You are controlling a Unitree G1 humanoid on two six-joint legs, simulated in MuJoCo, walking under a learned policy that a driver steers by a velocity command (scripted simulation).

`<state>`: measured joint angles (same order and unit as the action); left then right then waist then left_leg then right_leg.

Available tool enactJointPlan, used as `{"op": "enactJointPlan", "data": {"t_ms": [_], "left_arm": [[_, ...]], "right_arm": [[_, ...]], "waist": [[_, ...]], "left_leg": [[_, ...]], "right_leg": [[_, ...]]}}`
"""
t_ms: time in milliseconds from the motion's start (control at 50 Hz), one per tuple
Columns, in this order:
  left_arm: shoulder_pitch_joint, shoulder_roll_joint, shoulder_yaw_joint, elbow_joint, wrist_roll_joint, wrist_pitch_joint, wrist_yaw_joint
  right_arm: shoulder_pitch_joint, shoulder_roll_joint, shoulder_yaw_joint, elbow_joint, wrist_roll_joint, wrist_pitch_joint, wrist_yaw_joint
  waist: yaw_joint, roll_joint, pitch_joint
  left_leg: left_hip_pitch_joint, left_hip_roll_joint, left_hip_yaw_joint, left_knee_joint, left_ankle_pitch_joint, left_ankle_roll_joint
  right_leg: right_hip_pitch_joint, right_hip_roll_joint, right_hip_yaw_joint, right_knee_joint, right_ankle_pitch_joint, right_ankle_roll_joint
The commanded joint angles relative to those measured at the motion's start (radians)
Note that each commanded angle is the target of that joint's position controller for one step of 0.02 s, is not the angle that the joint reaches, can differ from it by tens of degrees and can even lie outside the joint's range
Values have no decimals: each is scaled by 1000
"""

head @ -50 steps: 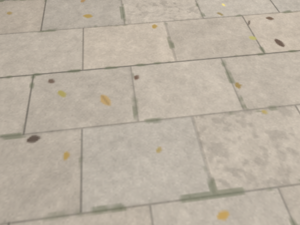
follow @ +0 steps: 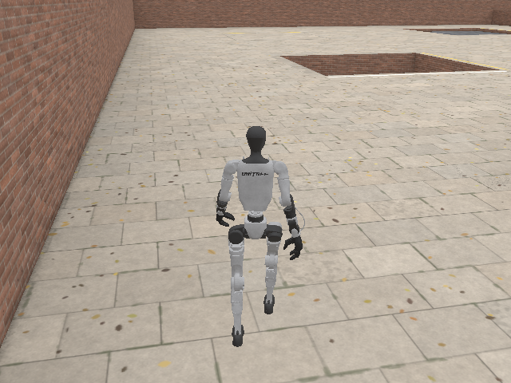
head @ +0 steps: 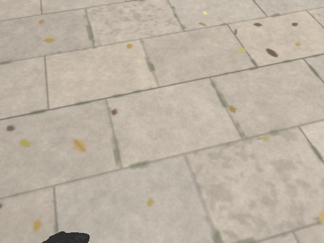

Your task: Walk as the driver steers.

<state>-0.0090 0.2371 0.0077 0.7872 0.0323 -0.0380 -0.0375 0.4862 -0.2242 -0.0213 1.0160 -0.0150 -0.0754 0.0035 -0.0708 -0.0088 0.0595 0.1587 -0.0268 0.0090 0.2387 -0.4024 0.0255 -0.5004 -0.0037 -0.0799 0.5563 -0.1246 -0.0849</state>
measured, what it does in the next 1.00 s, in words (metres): walks ahead: right foot, then left foot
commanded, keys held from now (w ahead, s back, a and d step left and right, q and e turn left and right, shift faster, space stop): w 0.50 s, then w+q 0.50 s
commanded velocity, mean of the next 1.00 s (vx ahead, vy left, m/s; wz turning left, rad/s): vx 0.49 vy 0.00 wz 0.17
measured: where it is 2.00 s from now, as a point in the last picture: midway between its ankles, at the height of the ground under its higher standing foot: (134, 141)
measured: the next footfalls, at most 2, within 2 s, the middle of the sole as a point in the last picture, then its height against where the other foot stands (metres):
right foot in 0.02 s outside the picture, level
left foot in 0.58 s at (144, 233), level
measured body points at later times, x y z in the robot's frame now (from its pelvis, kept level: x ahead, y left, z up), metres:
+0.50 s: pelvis +0.27 -0.02 +0.01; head +0.30 -0.02 +0.46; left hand +0.19 +0.22 -0.13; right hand +0.46 -0.24 -0.10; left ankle +0.44 +0.09 -0.69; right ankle +0.14 -0.09 -0.73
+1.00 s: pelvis +0.55 +0.01 +0.02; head +0.58 +0.03 +0.47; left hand +0.71 +0.27 -0.09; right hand +0.54 -0.25 -0.11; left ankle +0.45 +0.07 -0.73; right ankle +0.74 -0.11 -0.67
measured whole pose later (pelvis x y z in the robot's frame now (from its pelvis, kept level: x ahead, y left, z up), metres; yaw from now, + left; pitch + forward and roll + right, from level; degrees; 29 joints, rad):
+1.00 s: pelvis +0.55 +0.01 +0.02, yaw +12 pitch +1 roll +0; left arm 0.00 0.24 0.03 0.81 0.03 -0.03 -0.02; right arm 0.44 -0.22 -0.06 0.98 -0.01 -0.06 0.00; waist -0.09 -0.04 0.04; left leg -0.02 -0.13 -0.12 0.27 -0.25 0.11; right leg -0.64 -0.08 0.04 0.70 -0.04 0.04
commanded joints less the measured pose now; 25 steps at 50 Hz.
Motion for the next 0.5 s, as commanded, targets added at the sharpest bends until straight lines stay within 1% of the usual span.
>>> {"op": "enactJointPlan", "data": {"t_ms": [20,40,60,80,100,120,140,160,200,240,260,300,380,440,480,500], "left_arm": [[388,177,68,75,19,-25,31],[495,278,92,84,40,-27,41],[461,275,93,90,4,-16,31],[340,219,82,77,-16,-13,29],[265,149,66,64,-19,-21,25],[235,117,57,67,-15,-31,24],[237,97,50,82,-17,-39,26],[247,83,46,94,-15,-48,27],[301,90,47,122,-20,-64,26],[342,101,49,144,-22,-68,27],[365,99,48,153,-23,-67,28],[409,93,44,171,-25,-65,30],[475,93,38,201,-24,-64,35],[528,95,35,228,-16,-59,44],[538,101,36,242,-9,-55,51],[530,107,38,245,-7,-53,55]], "right_arm": [[-28,-166,-29,-45,3,-3,-6],[49,-51,-4,-81,22,-2,2],[66,-102,-22,-68,12,0,2],[-24,-145,-36,-89,0,3,0],[-85,-134,-32,-101,-1,-4,7],[-102,-109,-30,-99,0,-3,11],[-92,-99,-28,-94,-14,7,15],[-77,-81,-25,-83,-21,19,22],[-103,-69,-24,-90,-22,32,30],[-188,-71,-25,-116,-23,41,34],[-235,-73,-25,-131,-24,43,35],[-323,-71,-24,-160,-21,42,36],[-462,-46,-9,-203,-13,35,37],[-541,-49,-4,-232,-12,31,34],[-563,-58,-6,-247,-11,25,32],[-555,-63,-8,-248,-11,21,30]], "waist": [[222,41,-177],[196,-170,-317],[176,-195,-342],[126,-108,-160],[108,-49,-68],[77,-42,-33],[52,-55,-21],[38,-57,-29],[33,-47,-27],[42,-39,5],[52,-35,19],[72,-30,35],[109,-36,42],[134,-43,49],[130,-46,53],[119,-49,49]], "left_leg": [[-300,164,0,507,798,86],[-588,36,53,884,244,46],[-726,-48,-62,1051,-104,57],[-794,28,-88,1081,-14,70],[-775,68,-77,1028,73,74],[-730,100,-69,969,114,72],[-679,119,-66,927,127,63],[-644,124,-59,910,138,53],[-662,130,-38,881,161,39],[-745,146,-20,828,224,21],[-788,152,-11,794,258,12],[-844,153,7,709,321,-4],[-820,119,50,503,415,-10],[-819,92,70,408,408,9],[-814,78,69,364,361,33],[-787,67,73,343,325,48]], "right_leg": [[562,-27,67,-69,-82,-71],[806,-337,523,-145,-339,-156],[772,-409,852,-330,-420,-213],[630,-366,690,-336,-465,-183],[489,-321,551,-362,-363,-166],[405,-268,446,-387,-244,-136],[342,-231,371,-400,-139,-117],[317,-211,318,-411,-67,-112],[317,-199,266,-429,39,-124],[338,-189,230,-461,49,-128],[356,-184,217,-470,64,-127],[396,-171,189,-472,132,-121],[453,-155,137,-450,274,-101],[550,-178,131,-420,366,-106],[617,-204,135,-384,444,-110],[640,-213,130,-356,513,-107]]}}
